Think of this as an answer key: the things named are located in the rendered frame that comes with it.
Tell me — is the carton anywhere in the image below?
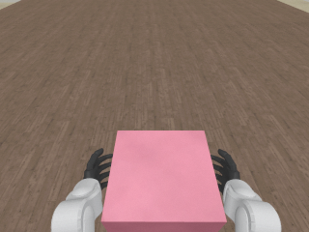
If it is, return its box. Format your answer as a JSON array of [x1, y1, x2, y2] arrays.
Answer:
[[100, 130, 227, 232]]

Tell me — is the left robot forearm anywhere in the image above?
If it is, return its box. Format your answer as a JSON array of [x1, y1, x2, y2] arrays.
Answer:
[[51, 178, 103, 232]]

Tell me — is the right robot forearm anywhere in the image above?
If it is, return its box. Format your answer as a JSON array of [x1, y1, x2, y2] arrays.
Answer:
[[222, 179, 282, 232]]

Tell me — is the right robot hand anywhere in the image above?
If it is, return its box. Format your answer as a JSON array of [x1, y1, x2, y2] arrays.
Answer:
[[211, 149, 240, 195]]

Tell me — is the left robot hand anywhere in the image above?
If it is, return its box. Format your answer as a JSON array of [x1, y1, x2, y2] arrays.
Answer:
[[83, 148, 113, 190]]

